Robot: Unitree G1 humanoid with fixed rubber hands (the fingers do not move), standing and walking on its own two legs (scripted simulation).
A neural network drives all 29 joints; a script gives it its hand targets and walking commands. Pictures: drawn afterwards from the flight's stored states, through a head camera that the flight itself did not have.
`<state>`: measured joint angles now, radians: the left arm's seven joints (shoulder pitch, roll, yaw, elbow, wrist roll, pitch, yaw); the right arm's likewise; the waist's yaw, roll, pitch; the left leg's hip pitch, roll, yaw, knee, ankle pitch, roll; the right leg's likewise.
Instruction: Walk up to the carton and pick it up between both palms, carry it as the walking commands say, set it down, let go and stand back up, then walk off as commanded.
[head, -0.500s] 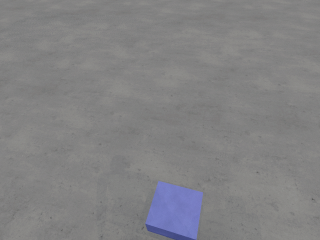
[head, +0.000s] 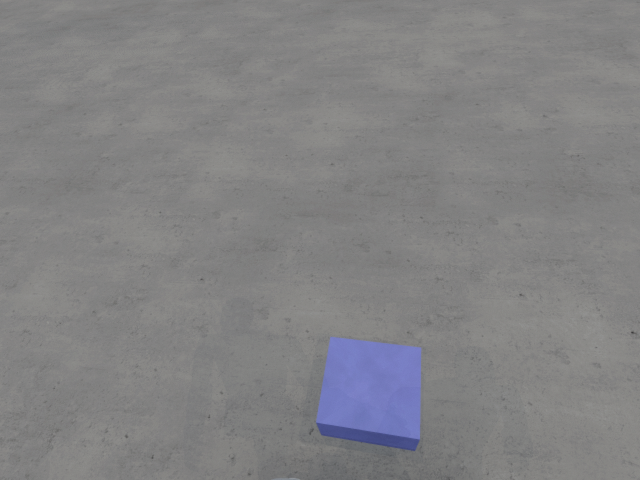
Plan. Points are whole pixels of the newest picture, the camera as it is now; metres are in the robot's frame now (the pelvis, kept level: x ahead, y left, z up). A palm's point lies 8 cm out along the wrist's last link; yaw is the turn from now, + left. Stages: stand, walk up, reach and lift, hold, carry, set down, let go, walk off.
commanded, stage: walk up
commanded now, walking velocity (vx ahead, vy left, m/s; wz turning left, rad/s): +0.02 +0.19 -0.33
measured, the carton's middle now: (371, 391) +0.45 -0.01 -0.70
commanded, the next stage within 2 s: none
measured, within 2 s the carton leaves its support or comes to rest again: neither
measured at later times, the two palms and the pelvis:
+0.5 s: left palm out of the picture +0.07 +0.33 -0.14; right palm out of the picture -0.03 -0.12 -0.11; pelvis +0.02 +0.09 +0.02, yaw -2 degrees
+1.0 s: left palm out of the picture +0.13 +0.23 -0.11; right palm out of the picture +0.02 -0.20 -0.15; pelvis +0.05 +0.02 +0.01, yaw -5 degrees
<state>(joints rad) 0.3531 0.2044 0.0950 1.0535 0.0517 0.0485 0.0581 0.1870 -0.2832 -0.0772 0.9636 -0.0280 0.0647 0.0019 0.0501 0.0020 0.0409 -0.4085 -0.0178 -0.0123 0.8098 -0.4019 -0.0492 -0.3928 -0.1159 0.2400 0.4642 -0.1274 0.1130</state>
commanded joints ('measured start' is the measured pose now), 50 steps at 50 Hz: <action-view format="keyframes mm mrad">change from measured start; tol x32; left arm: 1 -104 235 58 -106 3 0 10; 50 -87 25 -71 -73 -58 -71 -18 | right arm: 1 173 17 6 -32 26 -3 -8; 50 204 99 43 119 19 -23 -36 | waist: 1 -85 -365 -28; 6 -72 364 9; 12 -9 -24 -33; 50 -82 -73 2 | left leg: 1 156 23 15 -168 26 2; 7 -53 327 -375 -737 -265 44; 12 340 281 -144 -517 638 -36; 27 426 280 -137 -631 267 72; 33 464 257 -33 -402 1011 128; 41 107 77 32 -62 -112 78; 50 115 41 -13 -98 -48 68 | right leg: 1 -64 -90 115 -194 -267 -150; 8 -244 122 -98 653 -264 -95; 50 274 -80 -47 -208 160 -250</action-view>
